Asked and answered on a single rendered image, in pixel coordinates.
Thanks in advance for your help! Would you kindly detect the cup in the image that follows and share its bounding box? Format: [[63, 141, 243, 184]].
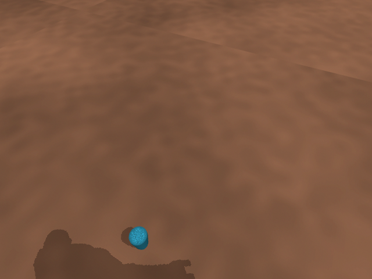
[[129, 226, 148, 250]]

